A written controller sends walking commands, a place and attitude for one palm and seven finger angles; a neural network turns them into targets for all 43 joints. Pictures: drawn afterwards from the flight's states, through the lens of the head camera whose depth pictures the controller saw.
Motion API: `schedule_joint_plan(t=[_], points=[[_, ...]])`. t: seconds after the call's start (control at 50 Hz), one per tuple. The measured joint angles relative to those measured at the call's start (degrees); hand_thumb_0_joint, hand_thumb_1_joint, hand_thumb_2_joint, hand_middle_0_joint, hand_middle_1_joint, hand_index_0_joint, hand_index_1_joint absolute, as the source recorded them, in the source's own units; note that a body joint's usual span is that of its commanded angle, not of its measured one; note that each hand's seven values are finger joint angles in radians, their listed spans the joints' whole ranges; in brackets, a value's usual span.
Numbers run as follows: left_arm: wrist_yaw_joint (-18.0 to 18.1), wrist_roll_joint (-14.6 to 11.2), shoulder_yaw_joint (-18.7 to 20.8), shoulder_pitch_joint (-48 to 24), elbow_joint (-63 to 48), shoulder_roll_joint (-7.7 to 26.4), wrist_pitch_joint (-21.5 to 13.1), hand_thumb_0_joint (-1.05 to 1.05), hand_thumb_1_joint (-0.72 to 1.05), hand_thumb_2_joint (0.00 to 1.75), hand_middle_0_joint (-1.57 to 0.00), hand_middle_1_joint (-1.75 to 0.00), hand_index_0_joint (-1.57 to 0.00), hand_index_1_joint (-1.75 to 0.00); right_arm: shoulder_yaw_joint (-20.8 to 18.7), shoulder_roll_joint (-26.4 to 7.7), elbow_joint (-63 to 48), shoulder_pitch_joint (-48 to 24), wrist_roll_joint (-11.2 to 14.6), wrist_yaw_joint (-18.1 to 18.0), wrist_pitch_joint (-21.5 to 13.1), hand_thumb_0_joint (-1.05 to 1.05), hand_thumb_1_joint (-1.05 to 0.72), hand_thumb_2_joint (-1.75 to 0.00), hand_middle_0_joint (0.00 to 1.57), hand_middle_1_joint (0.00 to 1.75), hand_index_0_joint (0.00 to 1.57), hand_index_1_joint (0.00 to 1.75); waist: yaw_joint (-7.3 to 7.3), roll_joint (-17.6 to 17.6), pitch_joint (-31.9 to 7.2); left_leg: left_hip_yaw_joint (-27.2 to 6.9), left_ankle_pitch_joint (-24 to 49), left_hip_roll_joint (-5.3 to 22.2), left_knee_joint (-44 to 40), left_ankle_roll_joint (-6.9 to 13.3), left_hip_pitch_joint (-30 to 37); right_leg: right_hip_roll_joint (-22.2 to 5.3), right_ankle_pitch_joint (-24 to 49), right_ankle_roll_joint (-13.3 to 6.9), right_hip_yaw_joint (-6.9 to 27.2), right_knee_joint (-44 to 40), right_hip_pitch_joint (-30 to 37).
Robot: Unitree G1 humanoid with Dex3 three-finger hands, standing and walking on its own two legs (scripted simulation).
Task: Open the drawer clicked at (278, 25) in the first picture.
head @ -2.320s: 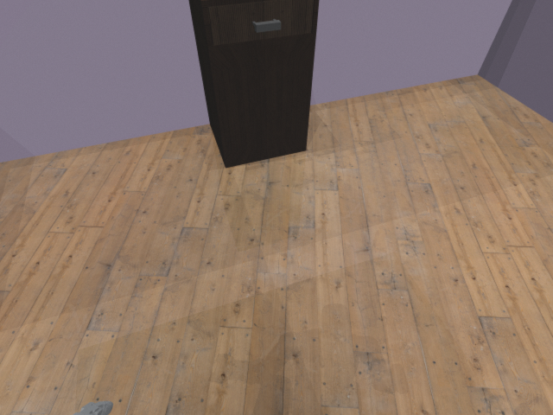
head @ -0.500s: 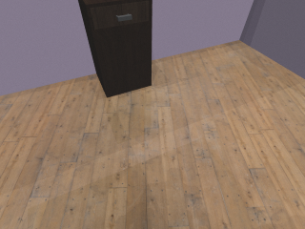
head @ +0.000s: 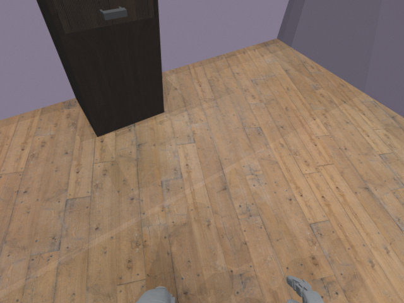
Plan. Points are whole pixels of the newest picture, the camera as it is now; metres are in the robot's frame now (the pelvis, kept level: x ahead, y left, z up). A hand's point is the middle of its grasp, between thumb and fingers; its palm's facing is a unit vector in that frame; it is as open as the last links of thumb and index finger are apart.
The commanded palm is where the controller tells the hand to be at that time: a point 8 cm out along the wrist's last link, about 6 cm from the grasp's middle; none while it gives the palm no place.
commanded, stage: walk to a spot facing it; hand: left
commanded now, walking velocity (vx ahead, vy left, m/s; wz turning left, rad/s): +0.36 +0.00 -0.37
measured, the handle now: (112, 11) +1.20 +0.54 -0.01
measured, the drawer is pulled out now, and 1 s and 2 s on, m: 0.00 0.00 0.00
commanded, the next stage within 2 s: turn to face it in 1.42 s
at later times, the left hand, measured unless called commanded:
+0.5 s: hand (161, 213) +0.34 +0.14 -0.14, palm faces -0.29 -0.95 -0.14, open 7.4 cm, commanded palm none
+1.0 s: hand (166, 188) +0.43 +0.15 -0.17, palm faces -0.19 -0.97 -0.17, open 7.3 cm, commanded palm none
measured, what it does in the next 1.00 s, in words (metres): walks ahead, turning right: right foot, then left foot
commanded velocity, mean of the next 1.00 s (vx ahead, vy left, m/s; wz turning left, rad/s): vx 0.37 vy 0.00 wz -0.20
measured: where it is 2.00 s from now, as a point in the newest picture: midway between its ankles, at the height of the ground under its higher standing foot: (237, 202)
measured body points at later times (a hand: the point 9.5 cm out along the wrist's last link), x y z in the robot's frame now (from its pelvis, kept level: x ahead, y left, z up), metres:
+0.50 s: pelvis +0.18 +0.01 +0.02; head +0.21 +0.01 +0.47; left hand +0.36 +0.19 -0.13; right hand +0.01 -0.17 -0.12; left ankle +0.09 +0.10 -0.72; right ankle +0.27 -0.15 -0.68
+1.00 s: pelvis +0.41 -0.04 +0.01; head +0.42 -0.02 +0.46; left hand +0.44 +0.20 -0.15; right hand +0.41 -0.31 -0.12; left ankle +0.52 +0.04 -0.72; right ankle +0.29 -0.13 -0.72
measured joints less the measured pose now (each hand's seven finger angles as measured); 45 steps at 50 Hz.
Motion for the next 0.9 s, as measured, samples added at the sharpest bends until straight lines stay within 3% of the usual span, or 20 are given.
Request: schedule_joint_plan(t=[0.06,0.14,0.26,0.38,0.48,0.56,0.6,0.66,0.7,0.74,0.8,0.9], points=[[-0.32,0.34,0.83,-3.67,-0.48,1.74,0.99,0.00,0.90,0.90,-0.20,-0.30,-0.20,-0.30,0.27,0.93,0.60,1.85,-0.05,-0.66,-0.20,0.00,-0.91,-0.90,0.20,0.30,0.20,0.30,-0.41,-0.89,-0.03,2.83,-3.57,0.03,-0.55,1.11,4.00,-0.97,3.53,-1.01,-3.27,21.79,-10.97],[-1.00,0.95,1.81,-8.71,-3.62,3.11,1.50,0.00,0.91,0.90,-0.20,-0.30,-0.19,-0.30,-1.03,1.18,2.92,6.80,0.47,-2.06,-0.66,-0.01,-0.93,-0.90,0.20,0.30,0.20,0.30,-1.21,-0.90,-1.26,5.33,-2.42,-0.91,-8.00,1.36,10.13,-3.54,11.29,-0.38,-6.71,26.80,-21.42],[-1.65,1.30,2.35,-13.82,-6.86,2.90,2.43,0.00,0.91,0.90,-0.20,-0.30,-0.19,-0.30,-1.71,-1.16,6.75,13.80,0.25,-2.25,-0.64,-0.01,-0.94,-0.90,0.20,0.30,0.20,0.30,-2.95,-0.44,-2.92,8.61,-2.33,-2.59,-16.17,1.86,17.21,-6.42,19.59,1.50,-6.66,21.85,-29.32],[-2.20,1.35,1.37,-17.49,-6.80,1.61,3.28,0.00,0.91,0.90,-0.20,-0.30,-0.19,-0.30,-1.13,-0.76,9.89,19.74,0.15,-2.13,-0.54,0.00,-0.92,-0.90,0.20,0.29,0.20,0.30,-5.11,0.32,-1.85,11.18,-4.68,-2.67,-20.02,0.82,23.49,-8.05,21.94,2.07,-8.20,9.76,-28.80],[-2.31,1.12,0.31,-20.41,-6.09,0.06,3.37,0.00,0.91,0.90,-0.20,-0.30,-0.19,-0.30,-0.31,0.85,11.86,23.55,-0.46,-1.90,-0.19,0.00,-0.91,-0.90,0.19,0.29,0.20,0.30,-7.59,1.00,-0.11,13.14,-8.49,-1.36,-19.97,-1.27,27.59,-7.00,18.77,0.50,-10.87,-0.90,-24.95],[-2.22,1.02,-0.61,-22.29,-6.22,-1.32,2.02,0.00,0.91,0.90,-0.20,-0.30,-0.19,-0.30,0.17,2.07,13.50,26.23,-0.53,-1.68,0.48,0.00,-0.91,-0.90,0.20,0.29,0.20,0.30,-8.70,2.28,0.99,14.41,-13.67,1.39,-15.72,-3.86,29.51,-4.00,15.10,-2.11,-13.97,-8.97,-19.47],[-2.03,1.05,-0.86,-22.31,-6.51,-1.41,0.10,0.00,0.91,0.90,-0.20,-0.30,-0.19,-0.30,0.34,3.27,14.51,27.56,0.06,-1.28,1.10,0.00,-0.91,-0.90,0.20,0.29,0.20,0.30,-8.04,1.82,0.89,13.57,-16.96,3.87,-4.16,-4.25,26.36,-3.14,20.11,-3.55,-14.99,-12.03,-16.20],[-1.25,0.04,-0.97,-20.87,-6.11,-1.87,-1.80,0.00,0.91,0.90,-0.20,-0.30,-0.20,-0.30,0.14,3.89,14.97,24.78,0.72,-1.03,2.61,0.01,-0.91,-0.90,0.20,0.30,0.20,0.30,-6.98,2.05,1.58,3.20,-17.07,4.20,24.15,-3.57,13.86,-2.13,14.97,-3.58,-14.93,-8.31,-14.64],[-0.52,-0.65,-0.48,-18.65,-5.23,-2.17,-2.08,-0.01,0.91,0.89,-0.20,-0.30,-0.20,-0.30,-0.43,3.59,13.85,21.81,0.52,-1.05,3.07,0.01,-0.91,-0.90,0.20,0.30,0.20,0.30,-6.48,2.49,0.94,-0.45,-12.74,4.24,32.08,-3.31,6.67,-1.18,13.61,-3.11,-14.72,-10.93,-11.67],[0.70,-0.92,0.98,-16.88,-5.28,-1.42,-2.84,-0.04,0.94,0.89,-0.21,-0.30,-0.20,-0.30,-0.93,3.13,11.85,18.69,0.14,-1.11,3.11,0.01,-0.91,-0.90,0.20,0.30,0.20,0.30,-5.99,3.10,-0.16,-2.09,-9.41,4.96,31.67,-3.53,1.01,-0.39,14.49,-2.68,-14.70,-14.62,-8.92],[0.91,-0.02,0.87,-14.38,-4.01,0.20,-2.51,-0.05,0.95,0.89,-0.21,-0.30,-0.20,-0.30,-1.50,2.19,8.47,13.93,-0.12,-0.85,2.94,0.01,-0.91,-0.90,0.20,0.29,0.20,0.30,-5.70,3.50,-1.73,-2.24,-6.10,5.87,24.69,-4.22,-4.16,0.05,14.54,-2.55,-14.33,-18.52,-5.60],[0.25,0.42,0.15,-10.32,-1.75,0.85,-2.01,-0.03,0.93,0.90,-0.20,-0.30,-0.20,-0.30,-2.52,-2.10,6.25,8.88,-0.37,-0.30,2.99,0.03,-0.96,-0.90,0.20,0.29,0.20,0.30,-3.91,3.65,-2.71,-1.29,-2.08,5.47,9.10,-4.39,-4.57,-0.16,12.12,-0.92,-13.72,-20.88,-0.69]])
